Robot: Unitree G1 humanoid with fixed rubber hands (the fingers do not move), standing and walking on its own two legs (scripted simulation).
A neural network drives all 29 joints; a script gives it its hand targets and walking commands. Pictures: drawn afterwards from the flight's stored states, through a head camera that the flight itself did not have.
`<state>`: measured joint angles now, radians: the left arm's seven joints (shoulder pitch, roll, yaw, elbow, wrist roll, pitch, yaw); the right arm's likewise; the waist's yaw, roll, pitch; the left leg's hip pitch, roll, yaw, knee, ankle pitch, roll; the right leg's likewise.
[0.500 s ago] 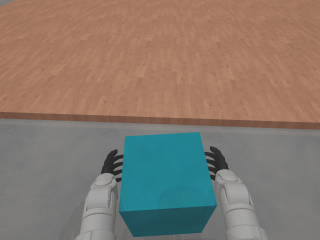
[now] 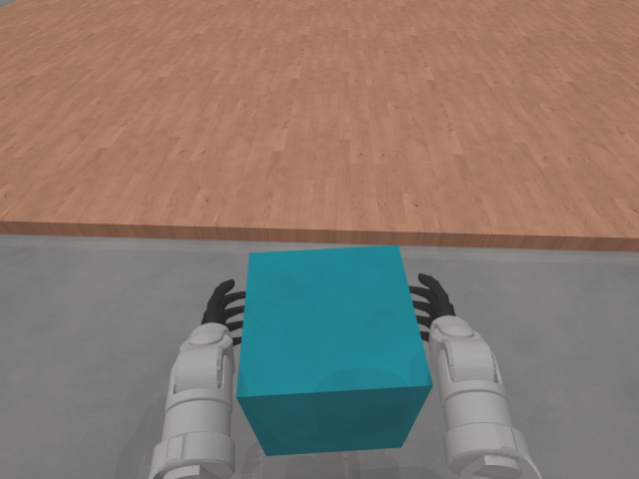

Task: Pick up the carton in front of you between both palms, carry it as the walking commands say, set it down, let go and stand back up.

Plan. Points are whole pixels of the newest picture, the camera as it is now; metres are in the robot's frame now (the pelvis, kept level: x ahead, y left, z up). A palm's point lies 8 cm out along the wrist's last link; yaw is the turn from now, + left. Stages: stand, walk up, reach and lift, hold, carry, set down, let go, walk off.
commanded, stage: reach and lift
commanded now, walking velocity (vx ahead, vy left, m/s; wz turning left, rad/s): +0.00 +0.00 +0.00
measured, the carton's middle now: (329, 355) +0.31 +0.00 -0.05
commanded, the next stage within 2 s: hold in 0.54 s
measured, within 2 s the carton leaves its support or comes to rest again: neither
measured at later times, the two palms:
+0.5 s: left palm (217, 331) +0.30 +0.15 +0.04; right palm (444, 321) +0.30 -0.15 +0.04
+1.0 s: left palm (213, 332) +0.29 +0.15 +0.05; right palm (449, 325) +0.29 -0.15 +0.05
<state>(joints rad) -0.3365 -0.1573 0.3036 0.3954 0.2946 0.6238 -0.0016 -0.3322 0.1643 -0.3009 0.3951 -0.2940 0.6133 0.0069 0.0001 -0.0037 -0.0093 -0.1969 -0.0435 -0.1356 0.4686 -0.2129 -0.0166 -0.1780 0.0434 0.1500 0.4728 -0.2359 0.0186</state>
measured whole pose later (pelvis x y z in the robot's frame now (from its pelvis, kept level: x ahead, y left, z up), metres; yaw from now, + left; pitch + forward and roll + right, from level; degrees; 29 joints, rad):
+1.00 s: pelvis +0.00 +0.00 +0.01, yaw +0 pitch -7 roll +0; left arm -0.29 -0.16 0.25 0.26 0.28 0.76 0.00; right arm -0.29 0.16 -0.25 0.26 -0.28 0.75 0.01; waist 0.00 -0.01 0.02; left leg -0.09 -0.04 -0.13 0.39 -0.18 -0.02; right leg -0.07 0.04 0.14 0.39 -0.20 0.02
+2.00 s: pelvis +0.41 -0.04 -0.01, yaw +0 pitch +5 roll +2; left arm 0.08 -0.14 0.04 -0.52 -0.02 1.13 0.19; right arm 0.09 0.14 -0.05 -0.52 0.00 1.11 -0.16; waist 0.05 -0.04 -0.14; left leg -0.60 0.05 0.20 0.60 -0.14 0.02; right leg 0.07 -0.04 -0.17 0.26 -0.41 0.00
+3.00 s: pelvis +1.05 -0.04 -0.02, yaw -2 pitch +6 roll +1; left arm -0.61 -0.11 0.30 -0.17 0.00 1.06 0.22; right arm -0.63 0.10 -0.31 -0.13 0.00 1.05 -0.22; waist -0.01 -0.02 0.04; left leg -0.49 0.01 0.12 0.59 -0.12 0.05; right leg -0.33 -0.06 -0.18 0.74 -0.41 -0.03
